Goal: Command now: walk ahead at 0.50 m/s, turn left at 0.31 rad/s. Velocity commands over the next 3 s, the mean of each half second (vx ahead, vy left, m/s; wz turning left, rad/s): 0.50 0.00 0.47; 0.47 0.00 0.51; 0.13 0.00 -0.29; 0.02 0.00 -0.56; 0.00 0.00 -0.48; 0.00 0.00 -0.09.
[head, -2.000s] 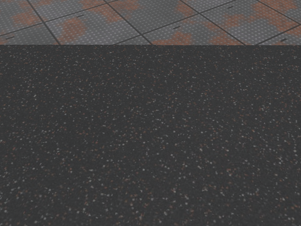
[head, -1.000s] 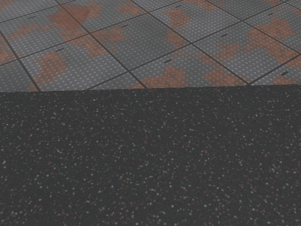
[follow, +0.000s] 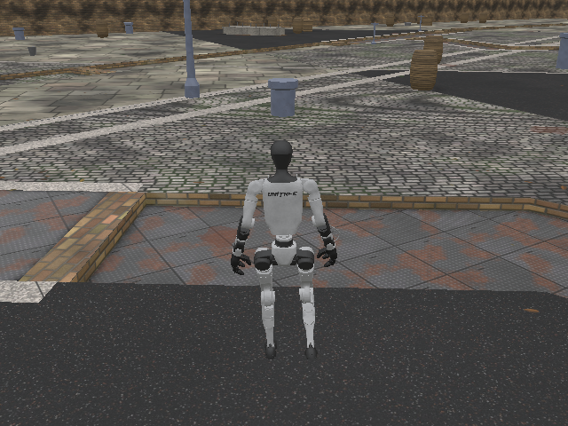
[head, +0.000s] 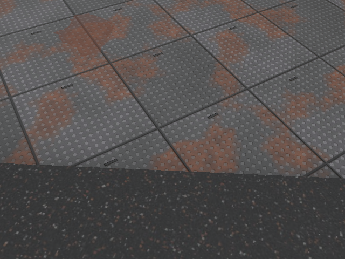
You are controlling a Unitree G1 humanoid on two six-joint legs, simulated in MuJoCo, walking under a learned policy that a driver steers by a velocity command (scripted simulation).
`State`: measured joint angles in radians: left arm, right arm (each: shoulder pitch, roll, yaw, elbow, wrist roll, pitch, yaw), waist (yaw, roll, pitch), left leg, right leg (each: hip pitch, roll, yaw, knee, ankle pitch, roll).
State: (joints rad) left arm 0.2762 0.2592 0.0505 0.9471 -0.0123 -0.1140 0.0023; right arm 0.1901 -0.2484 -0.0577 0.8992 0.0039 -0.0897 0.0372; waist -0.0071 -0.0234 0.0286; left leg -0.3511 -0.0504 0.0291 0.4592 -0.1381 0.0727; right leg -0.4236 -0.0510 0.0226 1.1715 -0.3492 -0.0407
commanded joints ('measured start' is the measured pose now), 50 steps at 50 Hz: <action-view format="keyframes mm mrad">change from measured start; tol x32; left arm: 1 20 72 27 -74 13 -3 13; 14 -372 70 21 -221 -2 -16 -13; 20 93 287 89 -142 27 -20 0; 50 -5 145 33 -109 -21 20 6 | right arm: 1 6 -94 -15 -52 -5 -11 -2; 50 83 -143 -44 -217 -1 37 -2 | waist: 1 30 91 -74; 18 45 133 -93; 20 71 -272 -362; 50 -30 37 -183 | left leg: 1 163 245 -341 -280 85 188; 17 217 211 -404 -84 67 113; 22 -483 67 -197 850 -367 -26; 35 -353 166 -81 357 154 -42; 44 24 5 103 138 -48 69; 47 715 483 -794 -87 315 373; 50 374 347 -312 -61 593 215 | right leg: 1 -161 -80 45 -64 76 4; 18 220 25 38 -765 288 2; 21 801 -413 743 -845 -14 -243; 27 310 -206 165 -986 270 -132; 40 453 -245 -158 -975 462 -98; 44 463 -220 -246 -609 980 -45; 47 -219 57 -26 230 -320 76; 50 -222 -74 33 121 -146 63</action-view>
